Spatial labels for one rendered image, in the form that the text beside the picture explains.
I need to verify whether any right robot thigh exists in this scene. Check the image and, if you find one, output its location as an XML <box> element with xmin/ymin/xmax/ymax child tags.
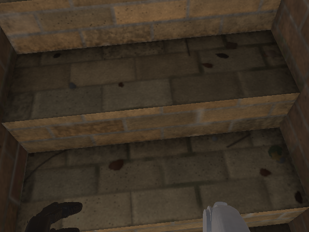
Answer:
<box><xmin>203</xmin><ymin>205</ymin><xmax>250</xmax><ymax>232</ymax></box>

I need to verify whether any right robot shin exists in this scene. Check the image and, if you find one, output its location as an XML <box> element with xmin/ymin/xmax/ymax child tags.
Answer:
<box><xmin>213</xmin><ymin>201</ymin><xmax>228</xmax><ymax>208</ymax></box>

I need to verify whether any left robot hand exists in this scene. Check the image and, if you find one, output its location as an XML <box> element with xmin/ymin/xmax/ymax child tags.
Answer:
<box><xmin>24</xmin><ymin>202</ymin><xmax>83</xmax><ymax>232</ymax></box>

